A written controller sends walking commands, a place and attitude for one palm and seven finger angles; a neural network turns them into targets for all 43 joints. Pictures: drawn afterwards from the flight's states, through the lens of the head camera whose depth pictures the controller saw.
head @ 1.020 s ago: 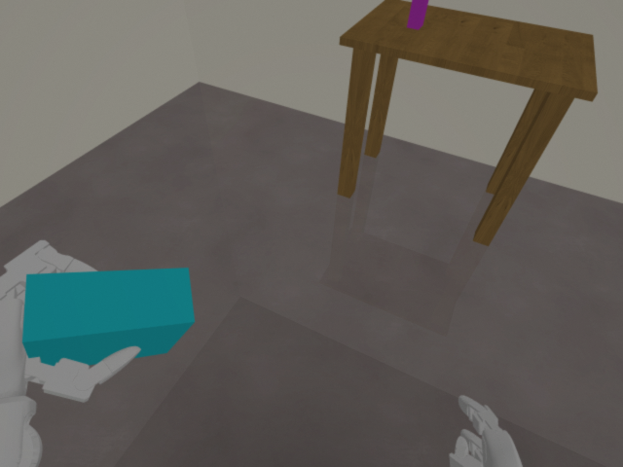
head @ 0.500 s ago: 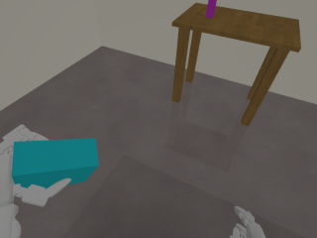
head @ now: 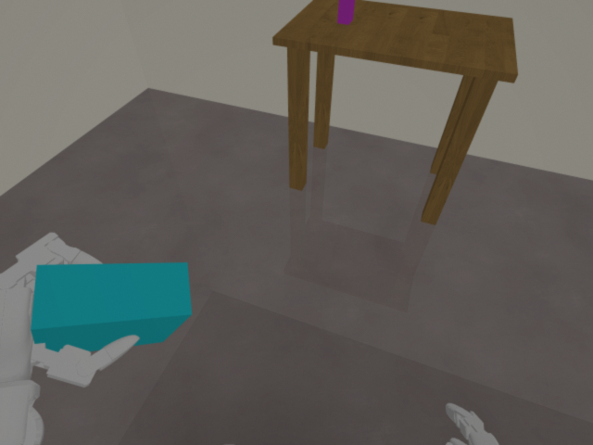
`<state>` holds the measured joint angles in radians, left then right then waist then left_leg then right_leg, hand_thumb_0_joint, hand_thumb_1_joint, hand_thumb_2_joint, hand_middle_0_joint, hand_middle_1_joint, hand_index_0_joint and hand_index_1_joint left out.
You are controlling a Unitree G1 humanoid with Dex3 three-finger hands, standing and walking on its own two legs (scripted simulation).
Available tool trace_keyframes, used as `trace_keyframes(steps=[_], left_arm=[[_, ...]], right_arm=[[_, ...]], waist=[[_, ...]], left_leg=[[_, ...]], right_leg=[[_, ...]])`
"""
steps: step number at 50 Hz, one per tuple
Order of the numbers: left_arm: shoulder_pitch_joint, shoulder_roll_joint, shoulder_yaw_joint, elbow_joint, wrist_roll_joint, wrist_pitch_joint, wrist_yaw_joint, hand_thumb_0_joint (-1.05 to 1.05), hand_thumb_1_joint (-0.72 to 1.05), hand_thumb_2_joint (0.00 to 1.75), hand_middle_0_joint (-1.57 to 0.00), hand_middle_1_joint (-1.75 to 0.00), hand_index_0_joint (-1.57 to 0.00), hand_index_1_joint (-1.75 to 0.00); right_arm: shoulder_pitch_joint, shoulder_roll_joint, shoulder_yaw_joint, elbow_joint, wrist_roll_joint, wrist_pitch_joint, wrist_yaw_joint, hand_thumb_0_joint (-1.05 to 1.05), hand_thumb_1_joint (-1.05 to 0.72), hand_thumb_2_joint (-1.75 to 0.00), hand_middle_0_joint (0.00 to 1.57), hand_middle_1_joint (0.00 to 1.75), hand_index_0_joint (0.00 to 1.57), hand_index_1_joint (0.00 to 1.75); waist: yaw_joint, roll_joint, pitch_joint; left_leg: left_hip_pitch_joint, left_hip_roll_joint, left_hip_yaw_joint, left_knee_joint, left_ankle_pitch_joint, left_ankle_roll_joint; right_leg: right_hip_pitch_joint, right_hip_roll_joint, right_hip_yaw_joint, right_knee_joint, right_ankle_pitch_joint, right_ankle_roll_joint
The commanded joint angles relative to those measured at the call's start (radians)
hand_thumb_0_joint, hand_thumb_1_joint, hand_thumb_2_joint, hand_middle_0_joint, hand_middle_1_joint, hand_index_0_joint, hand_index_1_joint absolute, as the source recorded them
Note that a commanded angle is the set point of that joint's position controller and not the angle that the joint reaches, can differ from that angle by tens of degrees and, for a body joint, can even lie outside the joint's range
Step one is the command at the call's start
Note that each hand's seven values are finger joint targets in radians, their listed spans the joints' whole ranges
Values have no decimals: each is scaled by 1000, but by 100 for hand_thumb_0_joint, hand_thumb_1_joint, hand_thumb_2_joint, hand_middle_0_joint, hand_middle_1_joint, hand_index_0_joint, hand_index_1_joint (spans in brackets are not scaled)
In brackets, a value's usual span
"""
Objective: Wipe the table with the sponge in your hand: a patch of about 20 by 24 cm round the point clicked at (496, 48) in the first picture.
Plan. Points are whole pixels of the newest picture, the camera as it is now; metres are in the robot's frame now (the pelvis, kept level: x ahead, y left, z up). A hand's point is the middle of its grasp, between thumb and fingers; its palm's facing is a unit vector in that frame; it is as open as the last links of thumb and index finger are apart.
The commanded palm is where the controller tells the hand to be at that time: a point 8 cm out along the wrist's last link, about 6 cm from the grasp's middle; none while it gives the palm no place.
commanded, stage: walk to a spot facing it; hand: left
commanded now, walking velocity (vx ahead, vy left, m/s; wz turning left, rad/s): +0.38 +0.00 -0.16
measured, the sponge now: (134, 309) +0.23 +0.19 +0.13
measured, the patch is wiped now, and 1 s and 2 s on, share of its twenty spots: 0.00 0.00 0.00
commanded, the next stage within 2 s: turn to face it in 1.78 s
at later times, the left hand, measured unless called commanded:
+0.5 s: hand (196, 179) +0.41 +0.16 +0.16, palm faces +0.30 -0.80 -0.52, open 9.8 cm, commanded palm +0.35 +0.21 +0.17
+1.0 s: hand (231, 106) +0.58 +0.13 +0.17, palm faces +0.39 -0.82 -0.42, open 9.8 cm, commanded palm +0.54 +0.18 +0.17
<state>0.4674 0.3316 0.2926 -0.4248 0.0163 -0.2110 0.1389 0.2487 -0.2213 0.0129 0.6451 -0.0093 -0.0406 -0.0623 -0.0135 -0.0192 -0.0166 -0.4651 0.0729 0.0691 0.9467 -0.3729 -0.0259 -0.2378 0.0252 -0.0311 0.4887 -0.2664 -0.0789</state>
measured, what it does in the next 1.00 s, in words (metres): walks ahead: left foot, then right foot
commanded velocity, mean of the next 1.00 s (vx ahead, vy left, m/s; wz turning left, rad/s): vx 0.38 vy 0.00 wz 0.07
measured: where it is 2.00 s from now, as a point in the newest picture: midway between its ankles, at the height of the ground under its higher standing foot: (346, 330)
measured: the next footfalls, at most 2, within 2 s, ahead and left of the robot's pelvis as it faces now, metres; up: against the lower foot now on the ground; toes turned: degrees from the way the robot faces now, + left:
left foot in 0.16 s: +0.12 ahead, +0.15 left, +0.00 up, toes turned +7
right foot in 0.48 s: +0.26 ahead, -0.15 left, +0.00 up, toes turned -17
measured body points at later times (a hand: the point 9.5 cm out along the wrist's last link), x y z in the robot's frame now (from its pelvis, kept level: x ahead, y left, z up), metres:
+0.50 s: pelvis +0.16 -0.05 -0.03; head +0.19 -0.08 +0.42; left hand +0.39 +0.20 +0.19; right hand +0.29 -0.26 -0.14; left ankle +0.09 +0.14 -0.73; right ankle +0.22 -0.14 -0.74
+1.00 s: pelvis +0.36 -0.09 -0.02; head +0.37 -0.09 +0.43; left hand +0.55 +0.18 +0.19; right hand +0.50 -0.35 -0.11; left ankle +0.45 +0.02 -0.74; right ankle +0.23 -0.14 -0.73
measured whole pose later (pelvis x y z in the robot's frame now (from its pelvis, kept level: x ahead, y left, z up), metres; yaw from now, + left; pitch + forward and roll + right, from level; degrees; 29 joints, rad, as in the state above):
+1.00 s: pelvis +0.36 -0.09 -0.02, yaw -4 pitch -1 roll +3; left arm 0.49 0.37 0.39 -0.56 -0.01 -0.24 0.18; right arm 0.23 -0.23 -0.04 0.56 0.00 -0.03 -0.07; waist 0.01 -0.05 0.04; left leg -0.38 0.04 0.24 0.54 -0.13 0.05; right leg -0.10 -0.09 -0.21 0.72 -0.53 -0.03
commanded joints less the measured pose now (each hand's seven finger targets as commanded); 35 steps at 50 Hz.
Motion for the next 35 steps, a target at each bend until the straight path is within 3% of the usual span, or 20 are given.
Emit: trace_keyframes(steps=[1,3,6,7,8,9,10,11,15,17,19,22,23,24,25,26,28,29,31,35], left_arm=[[-44,226,196,-259,-28,-79,41,0,10,130,-120,-160,-120,-160],[-24,206,186,-263,-38,-70,43,0,10,130,-120,-160,-120,-160],[-22,186,167,-271,-45,-61,46,0,10,130,-120,-160,-120,-160],[-33,181,162,-291,-46,-65,45,0,10,130,-120,-160,-120,-160],[-30,180,165,-314,-47,-71,46,0,10,130,-120,-160,-120,-160],[-51,171,135,-330,-44,-78,45,0,10,130,-120,-160,-120,-160],[-33,201,163,-248,-34,-73,40,0,10,130,-120,-160,-120,-160],[-71,207,154,-271,-30,-65,35,0,10,130,-120,-160,-120,-160],[-131,191,128,-333,-12,-51,34,0,10,130,-120,-160,-120,-160],[-93,177,134,-323,-17,-44,33,0,10,130,-120,-160,-120,-160],[-92,205,168,-314,-23,-46,35,0,10,130,-120,-160,-120,-160],[-76,208,194,-250,-28,-43,30,0,10,130,-120,-160,-120,-160],[-77,215,197,-252,-27,-37,30,0,10,130,-120,-160,-120,-160],[-51,228,202,-216,-21,-23,32,0,10,130,-120,-160,-120,-160],[-54,274,252,-240,-32,-25,37,0,10,130,-120,-160,-120,-160],[-95,277,272,-263,-41,-39,33,0,10,130,-120,-160,-120,-160],[-4,281,279,-283,-46,-59,21,0,10,130,-120,-160,-120,-160],[4,283,288,-308,-41,-64,19,0,10,130,-120,-160,-120,-160],[24,249,265,-323,-37,-83,25,0,10,130,-120,-160,-120,-160],[8,237,246,-342,-40,-91,33,0,10,130,-120,-160,-120,-160]], right_arm=[[-138,-67,-32,-202,-3,-57,-6,0,-90,-90,20,30,20,30],[-117,-68,-35,-211,-2,-61,-5,0,-90,-90,20,30,20,30],[-88,-88,-49,-219,3,-65,-16,0,-90,-90,20,30,20,30],[-73,-110,-59,-218,6,-65,-21,0,-90,-90,20,30,20,30],[-83,-128,-68,-224,7,-60,-22,0,-90,-90,20,30,20,30],[-85,-116,-62,-227,12,-63,-18,0,-90,-90,20,30,20,30],[-89,-106,-55,-202,9,-67,-15,0,-90,-90,20,30,20,30],[-99,-94,-46,-192,-5,-70,-16,0,-90,-90,20,30,20,30],[-96,-94,-51,-171,6,-88,-15,0,-90,-90,20,30,20,30],[-89,-92,-50,-177,4,-96,-13,0,-90,-90,20,30,20,30],[-97,-93,-47,-184,1,-102,-13,0,-90,-90,20,30,20,30],[-107,-80,-51,-175,5,-91,-11,0,-90,-90,20,30,20,30],[-105,-65,-55,-174,12,-87,-8,0,-90,-90,20,30,20,30],[-99,-40,-57,-180,19,-78,-5,0,-90,-90,20,30,20,30],[-149,-50,-50,-209,15,-76,-1,0,-90,-90,20,30,20,30],[-149,-61,-52,-191,9,-76,5,0,-90,-90,20,30,20,30],[-154,-65,-54,-167,13,-60,16,0,-90,-90,20,30,20,30],[-162,-61,-50,-154,12,-37,21,0,-90,-90,20,30,20,30],[-164,-58,-46,-149,5,-26,23,0,-90,-90,20,30,20,30],[-144,-74,-63,-163,2,-20,20,0,-90,-90,20,30,20,30]], waist=[[32,-68,-96],[29,-71,-117],[8,-25,-133],[-7,54,-153],[-7,232,-174],[-4,311,-146],[-2,249,-87],[-12,251,-33],[13,223,45],[14,272,38],[6,290,26],[28,201,-55],[41,64,-111],[38,-209,-156],[47,-325,-169],[34,-205,-157],[30,-77,-102],[25,-17,-116],[7,-33,-115],[-1,-31,-71]], left_leg=[[-15,1,49,-251,15,14],[48,-21,81,-352,57,16],[295,-4,92,-519,167,37],[448,57,-4,-560,178,77],[612,217,-220,-579,202,148],[687,375,-425,-619,321,229],[586,404,-441,-675,187,254],[501,405,-437,-697,141,264],[384,312,-141,-683,205,201],[315,265,-15,-685,221,164],[299,251,34,-658,252,145],[230,198,115,-378,297,114],[179,147,137,-166,279,95],[-6,48,168,131,90,61],[-216,-37,56,344,-201,40],[-209,13,-67,409,-146,38],[-262,55,-96,468,-57,13],[-269,66,-98,462,-20,2],[-295,65,-72,454,48,-10],[-272,83,-35,214,119,-11]], right_leg=[[155,-249,267,-184,117,-136],[178,-229,260,-155,124,-120],[82,-154,191,-4,132,-44],[-33,-115,147,145,152,-7],[-231,-36,63,328,-3,44],[-403,-14,-3,508,-285,72],[-444,-32,29,634,-295,67],[-465,-82,46,669,-251,71],[-429,-134,-30,528,-142,92],[-293,-118,-96,380,-89,93],[-191,-87,-157,254,-47,96],[95,-23,-228,78,47,89],[205,-52,-159,20,46,68],[312,-248,164,-52,28,-20],[364,-426,547,-164,111,-109],[298,-449,534,-192,10,-109],[244,-442,462,-176,27,-127],[248,-418,346,-151,119,-113],[241,-379,186,-147,282,-88],[196,-358,52,-163,408,-81]])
